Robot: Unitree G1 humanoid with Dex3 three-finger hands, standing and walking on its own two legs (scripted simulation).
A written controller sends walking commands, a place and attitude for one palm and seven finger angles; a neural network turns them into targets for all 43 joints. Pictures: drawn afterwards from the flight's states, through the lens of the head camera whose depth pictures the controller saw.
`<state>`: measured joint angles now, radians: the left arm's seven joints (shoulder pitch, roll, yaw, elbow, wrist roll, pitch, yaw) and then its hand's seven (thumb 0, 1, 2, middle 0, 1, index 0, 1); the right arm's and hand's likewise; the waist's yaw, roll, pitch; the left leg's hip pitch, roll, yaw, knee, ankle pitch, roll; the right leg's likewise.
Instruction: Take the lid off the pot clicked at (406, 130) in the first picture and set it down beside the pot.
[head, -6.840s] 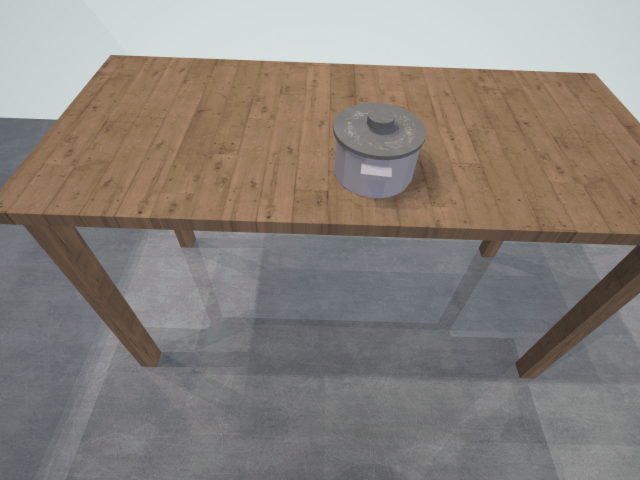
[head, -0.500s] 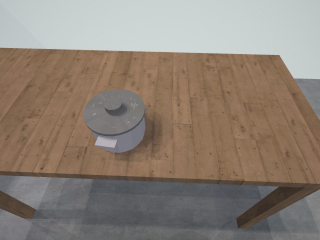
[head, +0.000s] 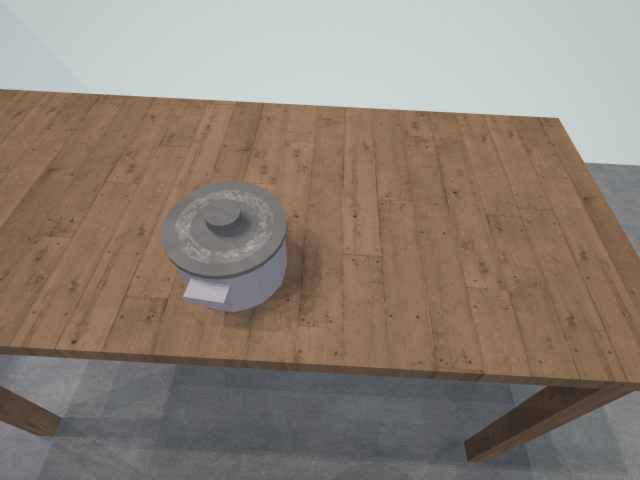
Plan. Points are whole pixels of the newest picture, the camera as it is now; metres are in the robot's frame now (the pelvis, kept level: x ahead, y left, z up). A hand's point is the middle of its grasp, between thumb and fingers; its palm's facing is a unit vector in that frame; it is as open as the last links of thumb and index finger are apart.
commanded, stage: look again from close up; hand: left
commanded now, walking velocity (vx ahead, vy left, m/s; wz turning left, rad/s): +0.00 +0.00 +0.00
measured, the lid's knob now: (222, 216) +0.41 +0.16 +0.09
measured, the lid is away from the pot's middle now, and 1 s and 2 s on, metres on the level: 0.00 0.00 0.00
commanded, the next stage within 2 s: shuffle to correct the standing spot in 0.20 s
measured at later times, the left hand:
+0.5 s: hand out of the picture -0.02 +0.18 -0.18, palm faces +0.01 -0.98 -0.19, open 7.4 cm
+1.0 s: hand out of the picture -0.05 +0.20 -0.19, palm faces +0.01 -0.98 -0.17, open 7.4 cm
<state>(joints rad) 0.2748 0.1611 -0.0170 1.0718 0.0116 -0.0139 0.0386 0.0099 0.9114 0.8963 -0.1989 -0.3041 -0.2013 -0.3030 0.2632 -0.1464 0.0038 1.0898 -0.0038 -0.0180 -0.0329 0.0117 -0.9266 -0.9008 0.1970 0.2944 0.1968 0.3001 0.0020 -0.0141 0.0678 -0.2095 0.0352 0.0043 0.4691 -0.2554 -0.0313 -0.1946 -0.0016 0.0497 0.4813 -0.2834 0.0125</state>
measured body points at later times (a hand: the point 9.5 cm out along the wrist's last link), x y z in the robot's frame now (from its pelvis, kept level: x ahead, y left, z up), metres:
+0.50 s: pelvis -0.02 +0.01 +0.00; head +0.02 +0.02 +0.45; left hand -0.01 +0.23 -0.16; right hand -0.01 -0.21 -0.16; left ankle +0.00 +0.14 -0.74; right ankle -0.02 -0.13 -0.74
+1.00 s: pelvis -0.04 +0.03 -0.01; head -0.02 +0.05 +0.44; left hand -0.05 +0.25 -0.17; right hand -0.04 -0.19 -0.16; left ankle +0.00 +0.14 -0.74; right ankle -0.02 -0.13 -0.74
